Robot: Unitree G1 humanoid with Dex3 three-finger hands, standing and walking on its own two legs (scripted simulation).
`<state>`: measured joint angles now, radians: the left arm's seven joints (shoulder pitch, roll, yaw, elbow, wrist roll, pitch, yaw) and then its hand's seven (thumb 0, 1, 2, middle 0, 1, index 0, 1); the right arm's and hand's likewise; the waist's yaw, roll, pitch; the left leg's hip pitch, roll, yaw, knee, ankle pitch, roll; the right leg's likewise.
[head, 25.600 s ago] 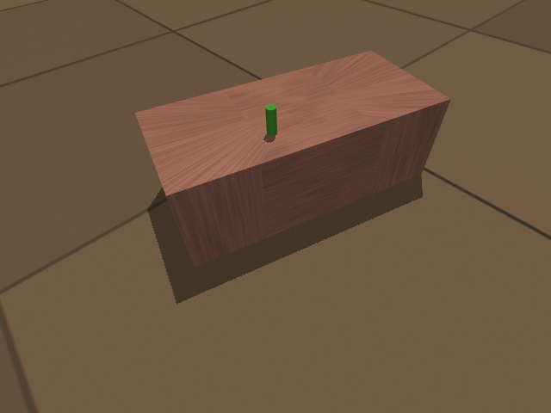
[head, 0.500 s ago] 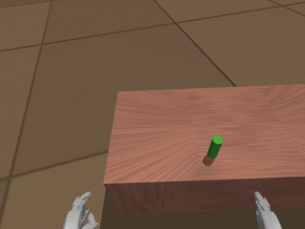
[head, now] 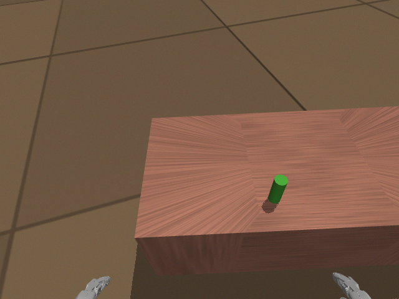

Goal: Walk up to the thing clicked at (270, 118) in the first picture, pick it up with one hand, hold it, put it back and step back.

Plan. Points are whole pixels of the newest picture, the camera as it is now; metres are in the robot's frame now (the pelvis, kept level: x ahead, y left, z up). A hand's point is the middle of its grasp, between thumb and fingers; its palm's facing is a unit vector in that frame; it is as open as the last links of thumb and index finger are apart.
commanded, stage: stand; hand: right
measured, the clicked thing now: (277, 189) +0.51 -0.21 -0.23
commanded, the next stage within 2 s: none
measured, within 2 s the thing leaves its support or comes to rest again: neither
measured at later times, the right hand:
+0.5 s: hand out of the picture +0.07 -0.24 -0.12, palm faces -0.02 +0.94 -0.35, open 7.4 cm
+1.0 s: hand out of the picture +0.06 -0.23 -0.12, palm faces -0.02 +0.94 -0.34, open 7.4 cm
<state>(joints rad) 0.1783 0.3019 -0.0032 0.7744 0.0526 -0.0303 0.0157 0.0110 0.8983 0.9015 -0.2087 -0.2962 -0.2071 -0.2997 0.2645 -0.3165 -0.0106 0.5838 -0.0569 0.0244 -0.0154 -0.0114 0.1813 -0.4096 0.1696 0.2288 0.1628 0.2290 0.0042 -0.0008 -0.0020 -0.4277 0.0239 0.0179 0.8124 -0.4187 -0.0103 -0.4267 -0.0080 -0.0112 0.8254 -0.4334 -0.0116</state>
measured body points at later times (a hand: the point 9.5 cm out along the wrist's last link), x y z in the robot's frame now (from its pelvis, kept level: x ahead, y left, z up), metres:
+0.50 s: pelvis +0.01 +0.00 +0.04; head +0.00 +0.01 +0.49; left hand +0.08 +0.28 -0.10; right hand +0.07 -0.29 -0.09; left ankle +0.00 +0.13 -0.70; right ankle +0.00 -0.11 -0.70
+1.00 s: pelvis +0.00 +0.01 +0.04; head -0.01 +0.01 +0.49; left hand +0.06 +0.30 -0.10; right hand +0.06 -0.28 -0.09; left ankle +0.00 +0.13 -0.70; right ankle +0.00 -0.11 -0.70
